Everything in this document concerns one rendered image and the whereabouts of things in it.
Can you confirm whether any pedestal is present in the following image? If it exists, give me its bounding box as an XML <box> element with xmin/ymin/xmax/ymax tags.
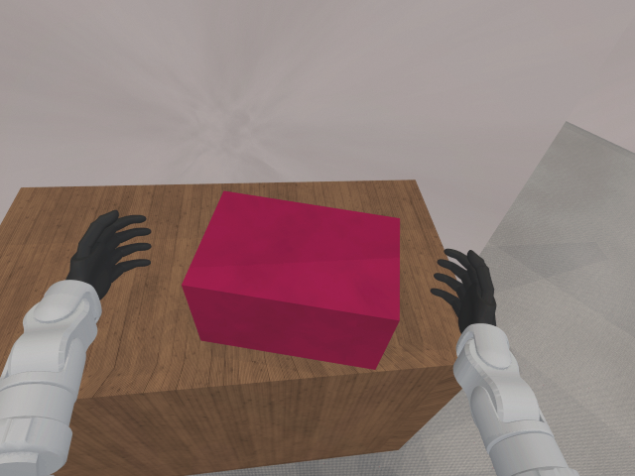
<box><xmin>0</xmin><ymin>179</ymin><xmax>462</xmax><ymax>476</ymax></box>

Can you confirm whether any right robot forearm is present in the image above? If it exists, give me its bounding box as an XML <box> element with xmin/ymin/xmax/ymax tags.
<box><xmin>453</xmin><ymin>323</ymin><xmax>579</xmax><ymax>476</ymax></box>

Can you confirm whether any left robot forearm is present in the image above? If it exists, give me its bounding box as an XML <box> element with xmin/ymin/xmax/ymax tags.
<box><xmin>0</xmin><ymin>280</ymin><xmax>102</xmax><ymax>476</ymax></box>

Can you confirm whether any left robot hand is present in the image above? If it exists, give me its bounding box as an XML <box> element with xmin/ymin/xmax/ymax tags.
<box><xmin>66</xmin><ymin>210</ymin><xmax>152</xmax><ymax>300</ymax></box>

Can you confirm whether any carton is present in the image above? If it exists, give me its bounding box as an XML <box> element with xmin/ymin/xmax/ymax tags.
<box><xmin>182</xmin><ymin>191</ymin><xmax>400</xmax><ymax>370</ymax></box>

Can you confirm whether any right robot hand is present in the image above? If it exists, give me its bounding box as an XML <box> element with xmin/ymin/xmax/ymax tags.
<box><xmin>431</xmin><ymin>249</ymin><xmax>496</xmax><ymax>333</ymax></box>

